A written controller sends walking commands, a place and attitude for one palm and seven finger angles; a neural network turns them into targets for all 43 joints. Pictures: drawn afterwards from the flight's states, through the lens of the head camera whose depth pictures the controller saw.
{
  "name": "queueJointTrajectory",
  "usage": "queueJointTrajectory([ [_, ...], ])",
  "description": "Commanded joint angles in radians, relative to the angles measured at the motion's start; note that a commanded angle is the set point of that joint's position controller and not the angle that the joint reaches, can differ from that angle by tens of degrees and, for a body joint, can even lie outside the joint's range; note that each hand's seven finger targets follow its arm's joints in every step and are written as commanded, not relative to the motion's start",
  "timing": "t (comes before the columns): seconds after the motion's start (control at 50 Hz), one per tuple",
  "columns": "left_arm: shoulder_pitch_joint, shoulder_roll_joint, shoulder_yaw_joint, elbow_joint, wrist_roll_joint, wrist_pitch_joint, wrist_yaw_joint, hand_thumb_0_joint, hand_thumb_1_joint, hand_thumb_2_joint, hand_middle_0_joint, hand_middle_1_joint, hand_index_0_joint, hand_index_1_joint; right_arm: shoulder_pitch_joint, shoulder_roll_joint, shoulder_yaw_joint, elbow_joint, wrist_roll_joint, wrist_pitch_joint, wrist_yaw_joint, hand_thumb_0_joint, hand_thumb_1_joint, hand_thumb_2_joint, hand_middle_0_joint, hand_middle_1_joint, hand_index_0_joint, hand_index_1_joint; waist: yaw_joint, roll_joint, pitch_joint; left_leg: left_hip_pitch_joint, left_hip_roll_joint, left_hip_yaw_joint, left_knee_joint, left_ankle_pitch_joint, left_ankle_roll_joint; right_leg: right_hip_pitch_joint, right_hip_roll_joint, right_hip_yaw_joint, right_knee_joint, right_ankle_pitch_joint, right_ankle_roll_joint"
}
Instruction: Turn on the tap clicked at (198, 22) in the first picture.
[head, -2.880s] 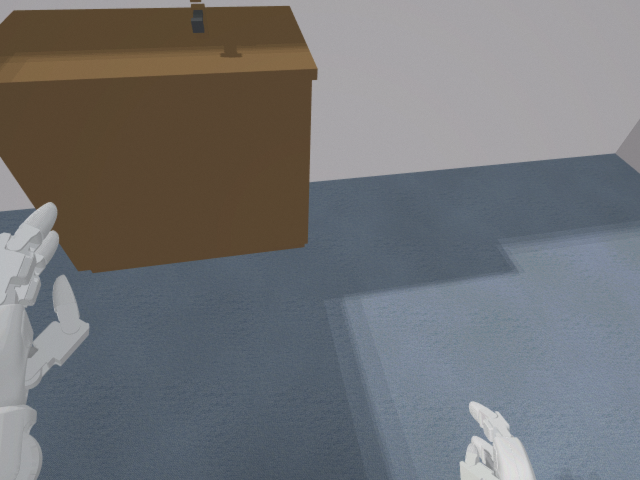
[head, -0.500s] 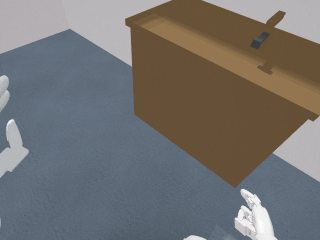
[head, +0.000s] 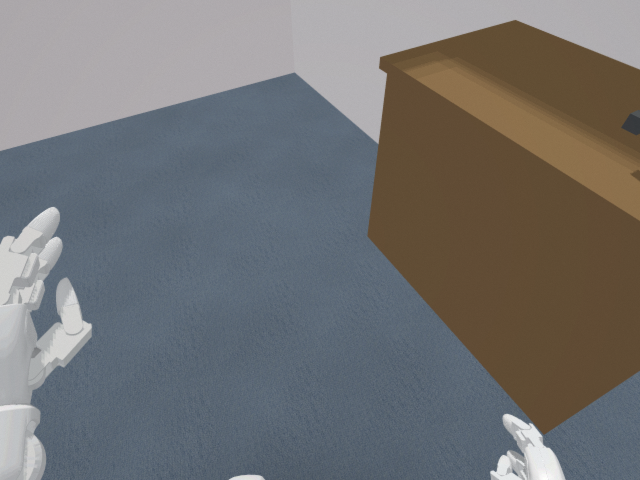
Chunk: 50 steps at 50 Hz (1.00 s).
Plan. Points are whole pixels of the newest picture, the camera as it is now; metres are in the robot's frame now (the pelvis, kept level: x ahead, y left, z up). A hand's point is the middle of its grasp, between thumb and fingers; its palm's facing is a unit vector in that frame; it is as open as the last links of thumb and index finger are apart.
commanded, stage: walk to a spot facing it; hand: left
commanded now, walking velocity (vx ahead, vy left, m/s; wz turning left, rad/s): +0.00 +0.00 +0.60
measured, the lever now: (637, 122) +0.68 -0.52 +0.10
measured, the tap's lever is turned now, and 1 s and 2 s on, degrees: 0 0 0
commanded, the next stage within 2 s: turn to face it in 1.64 s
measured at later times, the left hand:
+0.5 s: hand out of the picture +0.09 +0.28 +0.17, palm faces +0.61 -0.65 -0.45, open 7.4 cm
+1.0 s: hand out of the picture +0.09 +0.34 +0.17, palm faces +0.77 -0.51 -0.38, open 7.4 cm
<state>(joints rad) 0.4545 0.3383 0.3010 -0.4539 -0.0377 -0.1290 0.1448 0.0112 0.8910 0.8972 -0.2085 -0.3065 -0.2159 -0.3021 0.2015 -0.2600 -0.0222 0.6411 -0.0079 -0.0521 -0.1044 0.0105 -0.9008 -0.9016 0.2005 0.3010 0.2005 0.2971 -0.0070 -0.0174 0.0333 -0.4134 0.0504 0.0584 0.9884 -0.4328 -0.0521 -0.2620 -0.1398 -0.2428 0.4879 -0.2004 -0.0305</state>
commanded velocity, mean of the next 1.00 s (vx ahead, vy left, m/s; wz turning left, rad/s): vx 0.32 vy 0.00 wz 0.45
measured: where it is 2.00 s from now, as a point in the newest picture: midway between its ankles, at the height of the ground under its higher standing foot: outside the picture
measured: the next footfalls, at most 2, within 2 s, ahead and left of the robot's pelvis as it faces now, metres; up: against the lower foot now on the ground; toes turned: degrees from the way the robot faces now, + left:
left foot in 0.12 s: -0.01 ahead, +0.16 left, +0.00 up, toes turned +9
right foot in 0.50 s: +0.02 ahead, -0.09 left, +0.00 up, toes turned +8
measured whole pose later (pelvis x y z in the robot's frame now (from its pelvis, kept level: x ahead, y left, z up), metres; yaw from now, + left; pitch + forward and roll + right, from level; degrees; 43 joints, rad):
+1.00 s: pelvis +0.01 +0.03 -0.02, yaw +27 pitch +0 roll +2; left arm 0.49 0.36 0.36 -0.60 -0.04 -0.18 0.19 0.01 0.89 0.90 -0.21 -0.31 -0.22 -0.30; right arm 0.24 -0.26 -0.04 0.56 0.00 -0.05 -0.07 0.01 -0.90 -0.90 0.20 0.30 0.20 0.30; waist 0.03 -0.04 0.05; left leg -0.33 0.04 0.20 0.55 -0.24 0.03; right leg -0.15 -0.17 -0.29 0.68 -0.46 0.02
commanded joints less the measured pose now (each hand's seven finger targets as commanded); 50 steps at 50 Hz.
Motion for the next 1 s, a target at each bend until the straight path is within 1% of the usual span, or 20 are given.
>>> queueJointTrajectory([
  [0.0,-0.048,0.244,0.204,-0.355,0.000,-0.099,0.057,0.000,0.900,0.900,-0.200,-0.300,-0.200,-0.300,-0.111,-0.036,-0.026,-0.191,-0.013,-0.069,-0.008,0.000,-0.900,-0.900,0.200,0.300,0.200,0.300,0.054,-0.127,-0.170,0.023,0.009,0.031,-0.268,-0.077,0.026,0.175,-0.260,0.207,-0.151,0.123,-0.089],
  [0.08,-0.026,0.206,0.192,-0.355,-0.018,-0.099,0.054,0.000,0.900,0.900,-0.200,-0.300,-0.200,-0.300,-0.047,-0.044,-0.030,-0.210,-0.009,-0.046,0.002,0.000,-0.900,-0.900,0.200,0.300,0.200,0.300,-0.011,0.000,-0.219,0.229,-0.023,0.041,-0.562,0.187,0.043,0.080,-0.178,0.118,0.138,0.174,0.014],
  [0.1,-0.027,0.181,0.163,-0.397,-0.026,-0.105,0.046,0.000,0.900,0.900,-0.200,-0.300,-0.200,-0.300,-0.041,-0.082,-0.040,-0.226,-0.004,-0.051,0.004,0.000,-0.900,-0.900,0.200,0.300,0.200,0.300,-0.018,0.224,-0.198,0.266,0.122,-0.182,-0.638,0.409,0.109,-0.057,-0.077,0.072,0.344,0.029,0.068],
  [0.12,-0.037,0.203,0.170,-0.421,-0.019,-0.133,0.037,0.000,0.900,0.900,-0.200,-0.300,-0.200,-0.300,-0.040,-0.090,-0.042,-0.228,-0.002,-0.068,0.019,0.000,-0.900,-0.900,0.200,0.300,0.200,0.300,-0.009,0.421,-0.152,0.374,0.326,-0.445,-0.646,0.856,0.221,-0.315,0.045,0.083,0.530,-0.396,0.118],
  [0.14,-0.028,0.217,0.186,-0.381,0.011,-0.145,0.023,0.000,0.900,0.900,-0.200,-0.300,-0.200,-0.300,-0.024,-0.078,-0.046,-0.200,0.004,-0.080,0.039,0.000,-0.900,-0.900,0.200,0.300,0.200,0.300,-0.003,0.345,-0.136,0.420,0.365,-0.497,-0.621,0.903,0.270,-0.429,0.051,0.155,0.655,-0.452,0.096],
  [0.18,-0.063,0.210,0.177,-0.363,0.022,-0.139,0.002,0.000,0.900,0.900,-0.200,-0.300,-0.200,-0.300,-0.061,-0.078,-0.049,-0.185,0.015,-0.086,0.055,0.000,-0.900,-0.900,0.200,0.300,0.200,0.300,-0.012,0.283,-0.097,0.296,0.303,-0.442,-0.633,0.529,0.276,-0.436,0.010,0.213,0.713,-0.304,0.095],
  [0.24,-0.047,0.152,0.130,-0.348,0.016,-0.136,0.002,0.000,0.900,0.900,-0.200,-0.300,-0.200,-0.300,-0.041,-0.069,-0.049,-0.166,0.027,-0.104,0.067,0.000,-0.900,-0.900,0.200,0.300,0.200,0.300,-0.004,0.280,-0.067,0.206,0.181,-0.288,-0.664,0.360,0.219,-0.325,0.059,0.151,0.597,-0.208,0.112],
  [0.42,-0.106,0.163,0.124,-0.234,0.009,-0.089,0.011,0.000,0.900,0.900,-0.200,-0.300,-0.200,-0.300,-0.090,-0.041,0.001,-0.154,0.003,-0.087,0.039,0.000,-0.900,-0.900,0.200,0.300,0.200,0.300,0.023,0.242,-0.059,0.020,0.140,-0.348,-0.707,-0.166,0.211,0.061,0.152,0.082,0.095,-0.291,0.092],
  [0.44,-0.114,0.166,0.127,-0.223,0.015,-0.084,0.010,0.000,0.900,0.900,-0.200,-0.300,-0.200,-0.300,-0.093,-0.038,0.003,-0.150,0.002,-0.082,0.039,0.000,-0.900,-0.900,0.200,0.300,0.200,0.300,0.033,0.215,-0.067,-0.043,0.118,-0.323,-0.640,-0.170,0.189,0.164,0.140,0.102,-0.034,-0.266,0.078],
  [0.46,-0.122,0.182,0.128,-0.215,0.024,-0.079,0.010,0.000,0.900,0.900,-0.200,-0.300,-0.200,-0.300,-0.085,-0.020,0.007,-0.144,0.004,-0.077,0.041,0.000,-0.900,-0.900,0.200,0.300,0.200,0.300,0.038,0.087,-0.085,-0.147,0.063,-0.246,-0.460,-0.162,0.152,0.274,0.037,0.214,-0.156,-0.280,0.034],
  [0.48,-0.140,0.227,0.142,-0.206,0.030,-0.067,0.012,0.000,0.900,0.900,-0.200,-0.300,-0.200,-0.300,-0.084,0.007,0.007,-0.149,0.007,-0.071,0.044,0.000,-0.900,-0.900,0.200,0.300,0.200,0.300,0.044,-0.243,-0.078,-0.359,-0.059,-0.091,-0.120,-0.177,0.085,0.363,-0.224,0.556,-0.296,-0.460,-0.064],
  [0.5,-0.173,0.243,0.148,-0.199,0.008,-0.060,0.015,0.000,0.900,0.900,-0.200,-0.300,-0.200,-0.300,-0.125,-0.034,-0.006,-0.147,0.006,-0.082,0.038,0.000,-0.900,-0.900,0.200,0.300,0.200,0.300,0.047,-0.275,-0.034,-0.402,-0.078,-0.084,0.162,-0.128,0.046,0.259,-0.381,0.768,-0.354,-0.454,-0.120],
  [0.56,-0.111,0.219,0.143,-0.207,0.010,-0.101,0.011,0.000,0.900,0.900,-0.200,-0.300,-0.200,-0.300,-0.106,-0.044,-0.014,-0.119,-0.008,-0.076,0.041,0.000,-0.900,-0.900,0.200,0.300,0.200,0.300,0.011,-0.077,-0.009,-0.345,0.008,-0.106,0.312,0.079,0.013,0.137,-0.274,0.505,-0.293,-0.244,-0.099],
  [0.6,-0.044,0.218,0.161,-0.197,0.008,-0.106,0.007,0.000,0.900,0.900,-0.200,-0.300,-0.200,-0.300,-0.125,-0.031,-0.004,-0.122,-0.001,-0.051,0.035,0.000,-0.900,-0.900,0.200,0.300,0.200,0.300,0.015,-0.074,-0.007,-0.334,0.012,-0.062,0.276,0.116,0.007,0.148,-0.214,0.298,-0.265,-0.061,-0.060],
  [0.64,-0.075,0.221,0.167,-0.194,0.009,-0.117,0.013,0.000,0.900,0.900,-0.200,-0.300,-0.200,-0.300,-0.126,-0.039,-0.010,-0.131,-0.003,-0.050,0.031,0.000,-0.900,-0.900,0.200,0.300,0.200,0.300,0.012,-0.095,-0.014,-0.332,0.023,-0.021,0.202,0.149,0.006,0.192,-0.196,0.212,-0.249,0.062,-0.052],
  [0.84,-0.021,0.201,0.182,-0.265,-0.002,-0.113,0.054,0.000,0.900,0.900,-0.200,-0.300,-0.200,-0.300,-0.067,-0.039,-0.042,-0.216,0.010,-0.053,0.035,0.000,-0.900,-0.900,0.200,0.300,0.200,0.300,0.058,-0.181,-0.060,-0.175,0.022,0.136,-0.278,0.120,0.048,0.306,-0.230,0.144,-0.173,0.270,-0.093],
  [0.92,-0.087,0.190,0.151,-0.321,-0.001,-0.106,0.067,0.000,0.900,0.900,-0.200,-0.300,-0.200,-0.300,-0.035,-0.039,-0.043,-0.221,0.009,-0.048,0.028,0.000,-0.900,-0.900,0.200,0.300,0.200,0.300,0.015,-0.117,-0.142,0.101,-0.064,0.208,-0.448,0.157,0.068,0.230,-0.201,0.061,0.079,0.373,-0.062],
  [0.94,-0.112,0.199,0.153,-0.342,0.000,-0.114,0.069,0.000,0.900,0.900,-0.200,-0.300,-0.200,-0.300,-0.018,-0.047,-0.047,-0.222,0.008,-0.050,0.021,0.000,-0.900,-0.900,0.200,0.300,0.200,0.300,-0.016,-0.036,-0.199,0.272,-0.070,0.193,-0.508,0.208,0.088,0.148,-0.158,0.010,0.279,0.386,-0.022],
  [0.96,-0.125,0.194,0.148,-0.374,0.007,-0.130,0.069,0.000,0.900,0.900,-0.200,-0.300,-0.200,-0.300,-0.028,-0.065,-0.051,-0.233,0.009,-0.047,0.018,0.000,-0.900,-0.900,0.200,0.300,0.200,0.300,-0.031,0.173,-0.250,0.473,0.042,-0.012,-0.546,0.252,0.145,-0.040,-0.088,-0.002,0.523,0.191,0.027],
  [0.98,-0.120,0.190,0.149,-0.395,0.006,-0.148,0.068,0.000,0.900,0.900,-0.200,-0.300,-0.200,-0.300,-0.044,-0.073,-0.044,-0.236,0.005,-0.053,0.027,0.000,-0.900,-0.900,0.200,0.300,0.200,0.300,-0.012,0.433,-0.244,0.604,0.319,-0.464,-0.622,0.520,0.283,-0.324,0.056,0.059,0.773,-0.368,0.064],
])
